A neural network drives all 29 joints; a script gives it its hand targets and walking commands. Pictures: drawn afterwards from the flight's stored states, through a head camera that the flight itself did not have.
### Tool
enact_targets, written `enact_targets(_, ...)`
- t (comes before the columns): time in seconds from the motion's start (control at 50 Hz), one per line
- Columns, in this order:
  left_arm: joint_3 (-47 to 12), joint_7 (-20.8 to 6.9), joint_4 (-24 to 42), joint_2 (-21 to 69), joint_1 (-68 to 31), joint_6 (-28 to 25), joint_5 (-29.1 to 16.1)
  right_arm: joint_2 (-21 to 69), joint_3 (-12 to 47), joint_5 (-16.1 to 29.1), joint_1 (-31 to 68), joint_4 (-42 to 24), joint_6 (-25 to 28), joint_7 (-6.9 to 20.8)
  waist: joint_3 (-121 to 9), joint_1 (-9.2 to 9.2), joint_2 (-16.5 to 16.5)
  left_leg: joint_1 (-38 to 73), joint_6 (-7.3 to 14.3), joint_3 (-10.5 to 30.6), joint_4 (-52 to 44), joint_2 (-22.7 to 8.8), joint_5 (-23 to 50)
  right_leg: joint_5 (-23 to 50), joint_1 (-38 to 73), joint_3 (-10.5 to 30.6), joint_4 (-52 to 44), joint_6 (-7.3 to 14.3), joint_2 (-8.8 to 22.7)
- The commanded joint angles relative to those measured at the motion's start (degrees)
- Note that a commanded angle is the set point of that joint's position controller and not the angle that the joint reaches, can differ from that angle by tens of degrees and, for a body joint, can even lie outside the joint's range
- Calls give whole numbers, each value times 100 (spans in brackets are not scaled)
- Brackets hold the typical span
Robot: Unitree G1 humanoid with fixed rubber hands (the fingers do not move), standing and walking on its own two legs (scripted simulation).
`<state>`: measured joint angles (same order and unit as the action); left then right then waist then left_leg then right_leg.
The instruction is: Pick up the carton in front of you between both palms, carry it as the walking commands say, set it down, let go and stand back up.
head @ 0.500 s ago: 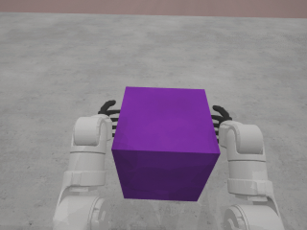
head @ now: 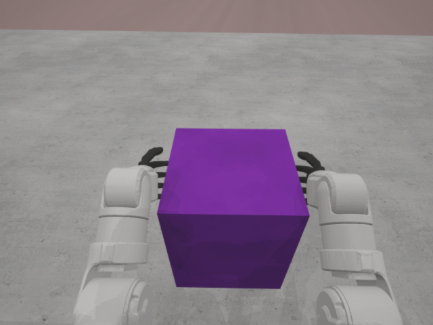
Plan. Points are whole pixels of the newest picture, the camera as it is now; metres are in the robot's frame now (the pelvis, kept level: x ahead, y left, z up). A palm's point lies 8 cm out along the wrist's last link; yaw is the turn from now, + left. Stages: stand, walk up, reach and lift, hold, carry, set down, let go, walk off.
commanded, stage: carry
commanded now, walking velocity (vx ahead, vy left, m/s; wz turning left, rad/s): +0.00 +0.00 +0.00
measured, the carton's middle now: (229, 210) +0.34 +0.00 +0.05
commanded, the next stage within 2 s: none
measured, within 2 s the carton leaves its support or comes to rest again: neither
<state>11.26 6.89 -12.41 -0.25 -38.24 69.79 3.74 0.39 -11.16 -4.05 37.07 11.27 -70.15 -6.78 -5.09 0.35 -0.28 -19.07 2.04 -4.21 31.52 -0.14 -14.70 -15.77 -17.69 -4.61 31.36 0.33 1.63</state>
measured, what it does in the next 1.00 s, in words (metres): stands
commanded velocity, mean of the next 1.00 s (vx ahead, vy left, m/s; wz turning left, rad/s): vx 0.00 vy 0.00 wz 0.00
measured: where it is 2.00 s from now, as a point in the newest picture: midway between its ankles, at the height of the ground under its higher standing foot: outside the picture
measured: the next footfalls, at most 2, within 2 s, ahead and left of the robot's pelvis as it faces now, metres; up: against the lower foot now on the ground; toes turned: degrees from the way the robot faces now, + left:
none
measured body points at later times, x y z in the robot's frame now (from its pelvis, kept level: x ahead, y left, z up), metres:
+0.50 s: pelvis -0.01 -0.01 +0.00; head -0.03 +0.00 +0.45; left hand +0.34 +0.15 +0.12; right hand +0.34 -0.16 +0.12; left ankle +0.02 +0.10 -0.73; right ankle +0.01 -0.11 -0.73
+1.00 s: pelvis -0.02 -0.01 +0.00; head -0.04 -0.01 +0.45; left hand +0.33 +0.15 +0.12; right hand +0.33 -0.16 +0.12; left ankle +0.02 +0.10 -0.73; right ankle +0.01 -0.12 -0.73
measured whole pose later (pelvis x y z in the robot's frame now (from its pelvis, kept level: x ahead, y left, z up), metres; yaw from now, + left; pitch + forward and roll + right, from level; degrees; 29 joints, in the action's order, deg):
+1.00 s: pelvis -0.02 -0.01 +0.00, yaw +0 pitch +2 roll +0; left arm 11.4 6.8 -12.4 -0.2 -38.3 69.8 3.8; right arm 0.1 -10.9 -3.9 37.4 11.4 -70.4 -6.9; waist -4.5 0.2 0.0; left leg -20.6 1.4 -4.5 31.0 -1.0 -12.3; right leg -13.8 -19.6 -5.1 31.5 1.1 1.4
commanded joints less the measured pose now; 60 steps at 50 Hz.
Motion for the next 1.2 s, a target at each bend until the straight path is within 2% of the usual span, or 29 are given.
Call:
enact_targets(0.0,-3289,-1414,619,6543,-4099,-135,-2500,6345,3285,2437,4281,-688,201,1350,-2075,-19,51,793,146,685,-406,-763,1339,1180,658,563,-336,183,624)
enact_targets(0.46,-3259,-1401,658,6513,-4106,-123,-2484,6390,3293,2483,4322,-700,194,1345,-2116,-25,36,749,113,673,-464,-756,1135,1084,594,592,-426,218,644)
enact_targets(0.68,-3260,-1411,630,6510,-4082,-125,-2484,6372,3281,2469,4271,-674,193,1341,-2147,-12,40,736,87,613,-369,-768,1263,1206,587,569,-348,211,655)
enact_targets(1.18,-3256,-1420,638,6516,-4119,-131,-2493,6370,3272,2472,4307,-677,187,1343,-2081,-9,37,647,84,626,-491,-779,903,845,487,594,-448,213,655)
